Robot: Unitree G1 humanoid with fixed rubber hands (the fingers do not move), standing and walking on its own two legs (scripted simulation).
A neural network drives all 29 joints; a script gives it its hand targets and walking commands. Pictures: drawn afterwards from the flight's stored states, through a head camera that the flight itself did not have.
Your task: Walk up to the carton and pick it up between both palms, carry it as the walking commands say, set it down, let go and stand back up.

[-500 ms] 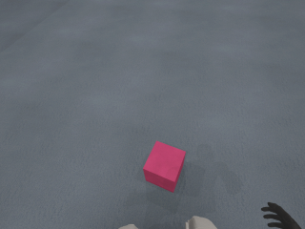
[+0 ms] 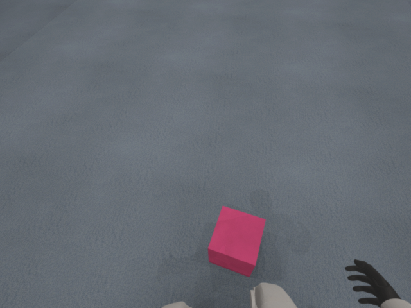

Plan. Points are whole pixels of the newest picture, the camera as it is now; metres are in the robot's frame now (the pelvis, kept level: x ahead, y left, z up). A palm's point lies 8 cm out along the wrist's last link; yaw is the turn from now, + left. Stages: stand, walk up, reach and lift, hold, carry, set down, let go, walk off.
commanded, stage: walk up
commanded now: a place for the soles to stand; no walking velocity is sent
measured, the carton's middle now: (236, 241) +0.44 -0.10 -0.65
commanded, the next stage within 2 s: none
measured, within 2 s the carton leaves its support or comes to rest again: neither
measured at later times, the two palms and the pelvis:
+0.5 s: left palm out of the picture +0.12 +0.40 -0.10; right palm out of the picture +0.08 -0.27 -0.10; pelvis +0.02 +0.06 -0.02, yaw -7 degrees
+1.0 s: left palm (47, 288) +0.19 +0.35 -0.10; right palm out of the picture +0.05 -0.30 -0.10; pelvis +0.02 +0.04 -0.02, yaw -16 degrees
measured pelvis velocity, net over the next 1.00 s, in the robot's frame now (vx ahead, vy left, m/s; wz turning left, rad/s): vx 0.02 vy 0.04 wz -0.27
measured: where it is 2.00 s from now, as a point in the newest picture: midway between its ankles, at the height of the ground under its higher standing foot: outside the picture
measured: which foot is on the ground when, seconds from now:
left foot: down 0.00-1.00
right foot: up 0.00-0.16, down 0.18-0.36, up 0.38-0.60, down 0.62-1.00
